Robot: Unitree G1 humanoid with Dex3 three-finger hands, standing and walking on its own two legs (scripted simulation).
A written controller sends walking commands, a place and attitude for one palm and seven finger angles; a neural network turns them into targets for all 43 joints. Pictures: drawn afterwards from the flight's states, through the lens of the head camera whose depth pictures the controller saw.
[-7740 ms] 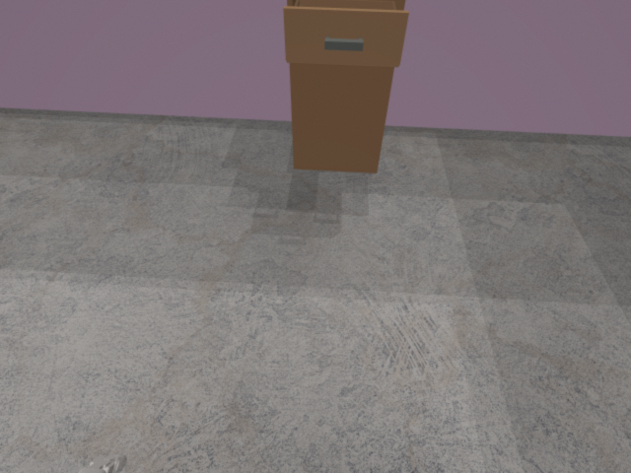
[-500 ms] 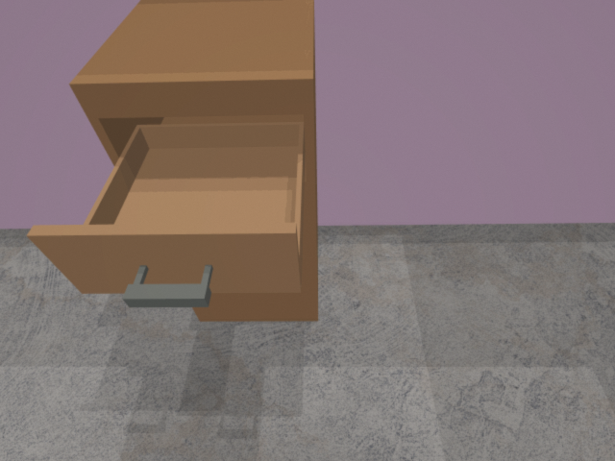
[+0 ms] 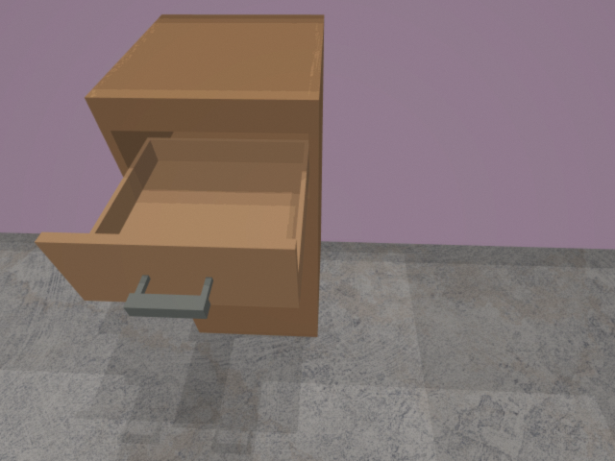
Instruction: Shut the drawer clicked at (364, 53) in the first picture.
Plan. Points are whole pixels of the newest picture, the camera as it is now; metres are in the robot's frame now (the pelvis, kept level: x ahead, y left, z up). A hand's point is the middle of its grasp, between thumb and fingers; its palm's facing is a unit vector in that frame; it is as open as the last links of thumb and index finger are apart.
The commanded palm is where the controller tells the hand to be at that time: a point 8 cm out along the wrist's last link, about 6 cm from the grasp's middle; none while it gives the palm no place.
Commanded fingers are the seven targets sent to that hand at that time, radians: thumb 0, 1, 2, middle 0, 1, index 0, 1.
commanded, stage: shuffle to correct the standing spot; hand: left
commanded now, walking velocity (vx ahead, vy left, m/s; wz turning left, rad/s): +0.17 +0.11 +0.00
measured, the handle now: (172, 293) +0.35 +0.24 -0.01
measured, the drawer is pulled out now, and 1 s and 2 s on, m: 0.29 0.29 0.29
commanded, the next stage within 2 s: come to a stop and stand still in 0.04 s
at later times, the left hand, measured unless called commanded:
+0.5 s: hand out of the picture +0.04 +0.20 -0.18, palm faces +0.05 -0.97 -0.22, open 7.3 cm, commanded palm none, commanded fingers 0.00 0.90 0.90 -0.20 -0.30 -0.20 -0.30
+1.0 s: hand out of the picture +0.05 +0.19 -0.17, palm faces +0.01 -0.97 -0.23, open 7.3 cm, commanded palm none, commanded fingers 0.00 0.90 0.90 -0.20 -0.30 -0.20 -0.30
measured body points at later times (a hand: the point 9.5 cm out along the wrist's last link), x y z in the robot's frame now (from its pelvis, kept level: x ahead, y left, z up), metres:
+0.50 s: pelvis +0.04 +0.03 +0.00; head +0.06 +0.02 +0.44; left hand +0.04 +0.25 -0.16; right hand +0.02 -0.18 -0.17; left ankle +0.00 +0.12 -0.74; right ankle -0.02 -0.07 -0.74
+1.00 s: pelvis +0.01 +0.01 +0.00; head +0.02 +0.01 +0.45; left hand +0.05 +0.24 -0.15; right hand +0.06 -0.23 -0.16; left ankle +0.00 +0.12 -0.74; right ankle -0.02 -0.07 -0.74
